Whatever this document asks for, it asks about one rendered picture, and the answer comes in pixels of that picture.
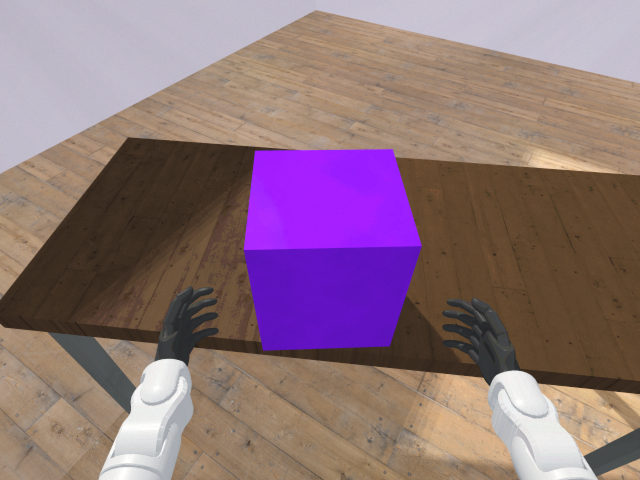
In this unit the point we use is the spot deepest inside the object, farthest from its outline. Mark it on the left robot hand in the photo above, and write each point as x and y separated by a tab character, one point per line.
176	340

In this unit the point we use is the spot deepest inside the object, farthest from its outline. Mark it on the carton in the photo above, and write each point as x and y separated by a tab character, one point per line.
330	246

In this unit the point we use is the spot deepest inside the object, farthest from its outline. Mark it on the robot left forearm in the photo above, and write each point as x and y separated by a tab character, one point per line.
148	442

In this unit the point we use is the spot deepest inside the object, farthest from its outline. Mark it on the right robot hand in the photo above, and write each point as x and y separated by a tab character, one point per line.
493	352

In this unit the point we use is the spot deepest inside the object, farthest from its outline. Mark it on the robot right forearm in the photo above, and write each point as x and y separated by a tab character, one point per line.
527	422

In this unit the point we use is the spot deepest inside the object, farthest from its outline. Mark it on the table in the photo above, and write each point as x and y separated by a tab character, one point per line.
556	253

